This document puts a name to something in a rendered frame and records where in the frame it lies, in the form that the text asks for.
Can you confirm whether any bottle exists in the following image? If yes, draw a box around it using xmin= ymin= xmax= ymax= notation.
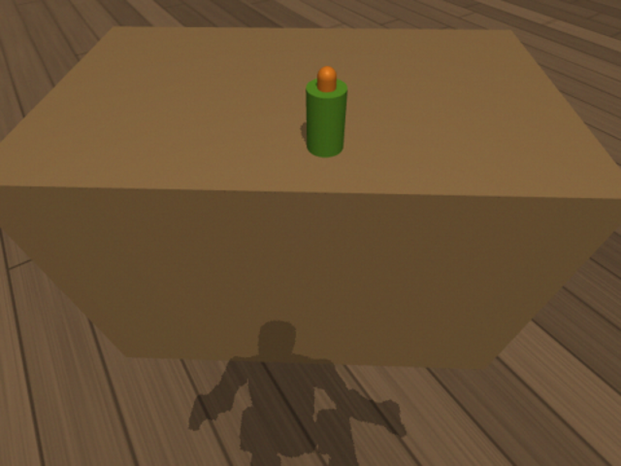
xmin=306 ymin=66 xmax=347 ymax=157

